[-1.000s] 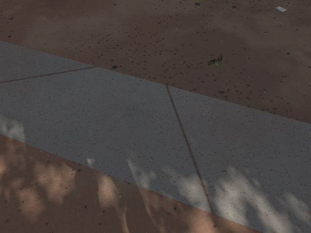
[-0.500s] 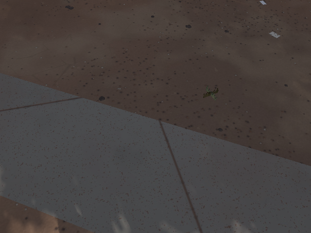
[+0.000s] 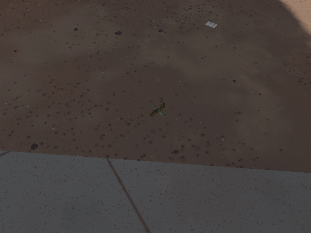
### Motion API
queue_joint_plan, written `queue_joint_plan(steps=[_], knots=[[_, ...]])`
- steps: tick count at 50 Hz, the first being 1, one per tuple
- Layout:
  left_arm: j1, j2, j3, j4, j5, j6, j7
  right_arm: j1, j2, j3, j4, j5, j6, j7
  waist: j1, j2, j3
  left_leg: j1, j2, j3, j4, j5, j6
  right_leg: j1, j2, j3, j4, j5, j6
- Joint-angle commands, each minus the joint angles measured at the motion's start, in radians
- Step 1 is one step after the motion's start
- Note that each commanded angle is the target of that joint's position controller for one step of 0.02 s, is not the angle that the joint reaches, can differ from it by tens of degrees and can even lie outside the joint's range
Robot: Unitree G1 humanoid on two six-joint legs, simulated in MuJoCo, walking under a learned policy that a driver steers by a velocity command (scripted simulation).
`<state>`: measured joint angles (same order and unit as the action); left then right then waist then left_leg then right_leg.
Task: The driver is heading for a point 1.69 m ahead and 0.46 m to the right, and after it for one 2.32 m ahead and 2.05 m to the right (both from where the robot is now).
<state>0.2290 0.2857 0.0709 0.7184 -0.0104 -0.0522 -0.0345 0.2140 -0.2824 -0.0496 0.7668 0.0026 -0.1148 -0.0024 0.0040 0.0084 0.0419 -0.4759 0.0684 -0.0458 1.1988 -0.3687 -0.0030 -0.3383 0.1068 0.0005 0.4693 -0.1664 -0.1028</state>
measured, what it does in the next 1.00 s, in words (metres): walks ahead, turning right: left foot, then right foot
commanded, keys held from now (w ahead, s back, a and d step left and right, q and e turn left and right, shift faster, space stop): w+e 0.74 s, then w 0.26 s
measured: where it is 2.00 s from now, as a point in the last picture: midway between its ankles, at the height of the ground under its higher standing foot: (232, 131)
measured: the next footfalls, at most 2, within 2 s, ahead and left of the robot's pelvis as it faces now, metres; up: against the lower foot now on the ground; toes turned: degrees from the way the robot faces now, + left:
left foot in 0.32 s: +0.36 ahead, +0.14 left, +0.00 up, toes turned -15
right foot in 0.84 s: +0.53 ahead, -0.22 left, +0.00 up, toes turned -32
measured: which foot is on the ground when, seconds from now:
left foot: up 0.00-0.30, down 0.32-0.84, up 0.86-1.00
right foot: down 0.00-0.32, up 0.34-0.82, down 0.84-1.00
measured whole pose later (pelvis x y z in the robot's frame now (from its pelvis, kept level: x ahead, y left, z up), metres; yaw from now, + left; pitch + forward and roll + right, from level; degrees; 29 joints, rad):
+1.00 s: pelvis +0.50 -0.11 +0.00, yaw -32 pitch +1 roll +0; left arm 0.22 0.27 0.06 0.66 0.00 -0.05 -0.04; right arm 0.24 -0.31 -0.05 0.82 0.02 -0.09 0.01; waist -0.01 0.02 0.05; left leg -0.45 0.10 -0.01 1.19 -0.36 0.00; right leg -0.33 0.06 -0.03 0.49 -0.18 -0.08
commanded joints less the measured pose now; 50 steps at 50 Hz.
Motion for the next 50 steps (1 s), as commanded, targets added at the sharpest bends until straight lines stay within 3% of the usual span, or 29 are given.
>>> queue_joint_plan(steps=[1, 4, 7, 10, 13, 15, 16, 17, 18, 19, 20, 21, 23, 25, 28, 33, 36, 38, 40, 41, 42, 43, 44, 45, 46, 47, 48, 50], knots=[[-0.014, 0.118, 0.03, -0.085, 0.004, -0.019, 0.015, 0.028, -0.107, -0.034, -0.076, -0.016, 0.004, -0.005, -0.033, -0.032, -0.094, -0.146, 0.052, -0.025, -0.094, 0.056, -0.03, 0.148, -0.272, 0.334, -0.236, 0.29, -0.215], [0.02, 0.154, 0.041, -0.076, -0.003, -0.018, 0.033, -0.064, -0.075, -0.021, -0.108, -0.022, 0.015, -0.009, -0.011, -0.045, -0.06, -0.141, 0.027, -0.001, -0.292, 0.211, -0.066, 0.071, -0.226, 0.256, -0.246, 0.303, -0.187], [0.063, 0.158, 0.044, -0.065, -0.012, -0.007, 0.043, -0.178, -0.051, -0.009, -0.132, -0.015, 0.007, 0.001, 0.041, -0.079, -0.056, -0.063, -0.027, 0.009, -0.534, 0.409, -0.068, 0.05, -0.179, 0.225, -0.217, 0.195, -0.134], [0.113, 0.161, 0.045, -0.048, -0.018, 0.003, 0.046, -0.243, -0.077, -0.015, -0.155, 0.003, -0.004, 0.015, 0.067, -0.1, -0.057, -0.024, -0.058, -0.011, -0.64, 0.435, -0.059, 0.1, -0.209, 0.299, -0.172, 0.106, -0.118], [0.114, 0.155, 0.046, -0.049, -0.016, 0.009, 0.05, -0.218, -0.12, -0.034, -0.158, 0.008, -0.018, 0.024, 0.039, -0.13, -0.062, 0.028, -0.063, -0.035, -0.701, 0.33, -0.023, 0.176, -0.246, 0.4, -0.087, 0.059, -0.092], [0.089, 0.121, 0.036, -0.063, -0.011, 0.011, 0.049, -0.085, -0.148, -0.055, -0.128, 0.002, -0.027, 0.018, -0.037, -0.139, -0.111, 0.223, -0.057, -0.017, -0.759, 0.307, 0.024, 0.155, -0.197, 0.395, 0.034, 0.101, -0.05], [0.082, 0.062, 0.014, -0.082, -0.001, 0.007, 0.045, 0.048, -0.195, -0.07, -0.117, -0.017, -0.031, 0.009, -0.099, -0.064, -0.228, 0.453, 0.083, -0.139, -0.742, 0.268, 0.086, 0.06, -0.139, 0.324, 0.272, 0.034, -0.011], [0.211, -0.003, -0.006, -0.11, -0.02, -0.004, 0.046, 0.162, -0.286, -0.092, -0.089, -0.035, -0.02, 0.007, -0.063, 0.235, -0.368, 0.803, 0.318, -0.563, -0.806, 0.092, 0.248, -0.281, 0.006, 0.177, 0.617, -0.33, 0.062], [0.231, 0.079, 0.002, -0.1, -0.033, -0.007, 0.048, 0.175, -0.225, -0.082, -0.081, -0.009, -0.013, 0.014, -0.069, 0.284, -0.353, 0.815, 0.375, -0.776, -0.88, -0.157, 0.277, -0.451, -0.058, 0.18, 0.792, -0.426, 0.077], [0.14, 0.151, 0.022, -0.099, -0.03, -0.001, 0.048, 0.128, -0.149, -0.061, -0.098, -0.004, -0.007, 0.01, -0.096, 0.165, -0.22, 0.702, 0.329, -0.635, -0.9, -0.196, 0.231, -0.493, -0.101, 0.181, 0.853, -0.334, 0.084], [0.073, 0.154, 0.025, -0.112, -0.017, 0.006, 0.049, 0.08, -0.123, -0.05, -0.103, -0.01, 0.002, 0.007, -0.088, 0.093, -0.141, 0.582, 0.284, -0.485, -0.904, -0.085, 0.195, -0.473, -0.135, 0.143, 0.848, -0.258, 0.089], [0.037, 0.143, 0.027, -0.125, -0.007, 0.008, 0.046, 0.042, -0.101, -0.042, -0.098, -0.014, 0.008, 0.006, -0.068, 0.074, -0.08, 0.476, 0.241, -0.381, -0.927, 0.03, 0.184, -0.447, -0.161, 0.137, 0.802, -0.206, 0.092], [0.046, 0.109, 0.029, -0.13, -0.017, 0.019, 0.035, 0.013, -0.08, -0.034, -0.087, -0.018, 0.005, 0.004, -0.031, 0.114, -0.043, 0.367, 0.189, -0.238, -0.978, 0.144, 0.168, -0.372, -0.2, 0.122, 0.744, -0.156, 0.091], [0.039, 0.076, 0.022, -0.136, -0.018, 0.03, 0.031, 0.017, -0.093, -0.04, -0.069, -0.011, -0.003, 0.005, -0.023, 0.108, -0.033, 0.342, 0.187, -0.156, -1.015, 0.22, 0.184, -0.372, -0.211, 0.105, 0.705, -0.126, 0.099], [-0.009, 0.061, 0.016, -0.152, -0.011, 0.034, 0.031, 0.03, -0.13, -0.052, -0.04, -0.014, -0.005, 0.003, -0.026, 0.07, -0.025, 0.371, 0.206, -0.066, -1.038, 0.335, 0.2, -0.418, -0.222, 0.107, 0.604, -0.031, 0.116], [-0.142, 0.037, 0.004, -0.174, -0.012, 0.02, 0.003, 0.051, -0.161, -0.057, -0.005, -0.006, 0.012, -0.005, -0.074, 0.055, 0.006, 0.416, 0.177, 0.107, -1.034, 0.416, 0.16, -0.371, -0.209, 0.037, 0.336, 0.186, 0.105], [-0.222, 0.03, -0.001, -0.203, -0.016, 0.017, -0.016, 0.092, -0.187, -0.063, 0.02, 0.006, 0.026, -0.004, -0.1, 0.051, 0.038, 0.479, 0.2, 0.152, -1.023, 0.434, 0.148, -0.356, -0.195, -0.01, 0.233, 0.166, 0.082], [-0.245, 0.038, 0.002, -0.222, -0.016, 0.017, -0.025, 0.109, -0.202, -0.068, 0.034, 0.019, 0.038, -0.003, -0.094, 0.056, 0.047, 0.526, 0.22, 0.171, -0.986, 0.546, 0.139, -0.328, -0.174, -0.036, 0.186, 0.087, 0.053], [-0.195, 0.066, 0.018, -0.223, -0.007, 0.018, -0.024, 0.111, -0.231, -0.075, 0.043, 0.03, 0.048, -0.005, -0.041, 0.088, -0.002, 0.556, 0.226, 0.199, -0.866, 0.887, 0.128, -0.199, -0.11, -0.081, 0.155, -0.022, 0.008], [-0.09, 0.098, 0.038, -0.198, -0.004, 0.021, -0.021, 0.102, -0.241, -0.075, 0.046, 0.034, 0.053, -0.007, 0.029, 0.09, -0.064, 0.546, 0.211, 0.223, -0.727, 1.022, 0.114, -0.051, -0.069, -0.1, 0.11, -0.02, -0.022], [0.078, 0.146, 0.067, -0.148, -0.006, 0.024, -0.008, 0.103, -0.218, -0.064, 0.049, 0.032, 0.054, -0.011, 0.116, 0.065, -0.152, 0.441, 0.176, 0.254, -0.53, 1.006, 0.087, 0.211, -0.038, -0.097, 0.05, 0.069, -0.056], [0.233, 0.232, 0.09, -0.114, -0.005, 0.033, 0.014, 0.117, -0.146, -0.034, 0.024, -0.006, 0.046, -0.009, 0.159, -0.086, -0.267, 0.16, 0.124, 0.258, -0.203, 0.544, 0.046, 0.541, -0.231, 0.172, 0.082, 0.14, -0.116], [0.187, 0.304, 0.085, -0.126, -0.005, 0.02, 0.013, 0.214, -0.05, 0.001, -0.01, -0.012, 0.02, 0.006, 0.039, -0.271, -0.396, -0.179, -0.06, 0.117, 0.099, -0.236, 0.0, 0.748, -0.465, 0.722, -0.06, -0.044, -0.29], [0.206, 0.21, 0.062, -0.128, -0.004, 0.009, 0.005, 0.098, -0.157, -0.024, -0.006, 0.031, -0.002, 0.016, 0.121, -0.13, -0.404, -0.264, -0.031, -0.028, 0.18, -0.202, 0.006, 0.719, -0.472, 0.735, -0.14, -0.106, -0.267], [0.161, 0.179, 0.049, -0.115, 0.0, -0.001, 0.002, 0.015, -0.17, -0.028, -0.039, 0.054, -0.01, 0.02, 0.113, -0.122, -0.249, -0.324, 0.006, -0.009, 0.161, -0.119, 0.019, 0.597, -0.434, 0.566, -0.149, -0.026, -0.225], [0.097, 0.151, 0.039, -0.112, -0.004, -0.006, 0.002, -0.003, -0.154, -0.023, -0.034, 0.037, -0.013, 0.013, 0.07, -0.056, -0.17, -0.29, 0.051, -0.006, 0.086, -0.032, 0.023, 0.453, -0.387, 0.443, -0.155, 0.07, -0.188], [0.041, 0.121, 0.029, -0.115, 0.003, -0.009, 0.001, -0.002, -0.153, -0.027, -0.026, 0.016, -0.009, 0.008, 0.033, -0.055, -0.122, -0.235, 0.075, -0.005, 0.021, 0.018, 0.018, 0.333, -0.35, 0.36, -0.176, 0.159, -0.17], [0.001, 0.095, 0.02, -0.118, 0.013, -0.021, 0.004, 0.057, -0.134, -0.028, -0.005, 0.012, 0.015, 0.011, -0.019, -0.075, -0.113, -0.14, 0.095, -0.013, -0.033, 0.081, 0.005, 0.223, -0.32, 0.292, -0.239, 0.215, -0.169]])
Over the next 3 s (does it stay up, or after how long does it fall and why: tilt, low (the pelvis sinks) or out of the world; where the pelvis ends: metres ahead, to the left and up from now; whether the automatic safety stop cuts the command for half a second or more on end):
stays up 1.52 -0.54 -0.01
